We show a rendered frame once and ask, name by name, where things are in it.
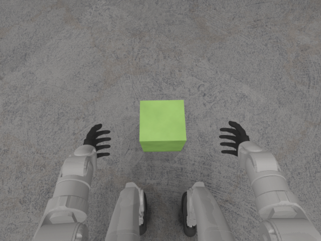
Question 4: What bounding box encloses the left robot hand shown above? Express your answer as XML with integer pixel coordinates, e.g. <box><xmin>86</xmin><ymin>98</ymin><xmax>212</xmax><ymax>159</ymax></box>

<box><xmin>83</xmin><ymin>124</ymin><xmax>111</xmax><ymax>158</ymax></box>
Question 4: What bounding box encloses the robot right thigh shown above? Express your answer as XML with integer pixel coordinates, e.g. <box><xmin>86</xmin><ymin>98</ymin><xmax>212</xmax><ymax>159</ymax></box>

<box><xmin>187</xmin><ymin>187</ymin><xmax>235</xmax><ymax>241</ymax></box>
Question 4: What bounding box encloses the right robot foot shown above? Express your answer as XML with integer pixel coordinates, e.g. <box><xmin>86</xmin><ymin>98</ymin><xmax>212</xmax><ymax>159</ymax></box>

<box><xmin>182</xmin><ymin>192</ymin><xmax>196</xmax><ymax>237</ymax></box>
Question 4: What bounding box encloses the right robot forearm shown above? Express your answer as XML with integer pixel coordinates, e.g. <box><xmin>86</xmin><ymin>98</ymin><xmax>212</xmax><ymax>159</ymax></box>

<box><xmin>238</xmin><ymin>141</ymin><xmax>321</xmax><ymax>237</ymax></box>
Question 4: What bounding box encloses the robot left upper arm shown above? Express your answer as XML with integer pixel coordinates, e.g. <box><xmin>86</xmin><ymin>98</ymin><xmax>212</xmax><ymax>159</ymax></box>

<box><xmin>34</xmin><ymin>222</ymin><xmax>88</xmax><ymax>241</ymax></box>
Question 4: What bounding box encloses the carton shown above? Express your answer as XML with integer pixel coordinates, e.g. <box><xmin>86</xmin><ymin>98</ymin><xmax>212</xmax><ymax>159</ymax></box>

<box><xmin>139</xmin><ymin>100</ymin><xmax>187</xmax><ymax>152</ymax></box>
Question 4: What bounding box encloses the right robot hand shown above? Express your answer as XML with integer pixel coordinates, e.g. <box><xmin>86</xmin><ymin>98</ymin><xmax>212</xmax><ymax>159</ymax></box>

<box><xmin>219</xmin><ymin>121</ymin><xmax>250</xmax><ymax>156</ymax></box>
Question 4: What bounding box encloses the left robot forearm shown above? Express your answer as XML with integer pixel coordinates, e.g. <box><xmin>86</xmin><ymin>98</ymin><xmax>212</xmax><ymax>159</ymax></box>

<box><xmin>32</xmin><ymin>145</ymin><xmax>97</xmax><ymax>241</ymax></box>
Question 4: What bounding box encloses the robot right upper arm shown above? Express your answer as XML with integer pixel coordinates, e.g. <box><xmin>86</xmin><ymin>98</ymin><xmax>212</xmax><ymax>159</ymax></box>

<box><xmin>259</xmin><ymin>218</ymin><xmax>321</xmax><ymax>241</ymax></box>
